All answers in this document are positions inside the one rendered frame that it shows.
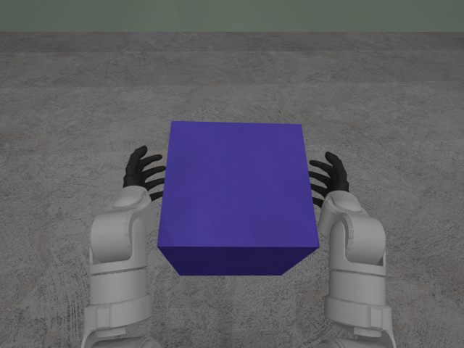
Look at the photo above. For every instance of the robot left hand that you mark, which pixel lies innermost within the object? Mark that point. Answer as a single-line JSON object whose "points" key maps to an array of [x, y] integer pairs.
{"points": [[134, 175]]}

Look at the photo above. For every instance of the left robot forearm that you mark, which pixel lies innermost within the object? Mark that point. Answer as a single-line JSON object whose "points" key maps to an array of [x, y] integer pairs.
{"points": [[119, 298]]}

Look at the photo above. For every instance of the robot right hand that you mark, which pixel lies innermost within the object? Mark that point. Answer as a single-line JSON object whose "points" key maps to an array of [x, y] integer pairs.
{"points": [[337, 180]]}

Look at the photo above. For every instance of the right robot forearm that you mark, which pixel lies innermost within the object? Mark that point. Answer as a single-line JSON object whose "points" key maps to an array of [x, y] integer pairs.
{"points": [[356, 299]]}

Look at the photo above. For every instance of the carton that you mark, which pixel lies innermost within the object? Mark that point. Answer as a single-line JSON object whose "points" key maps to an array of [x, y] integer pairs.
{"points": [[237, 199]]}

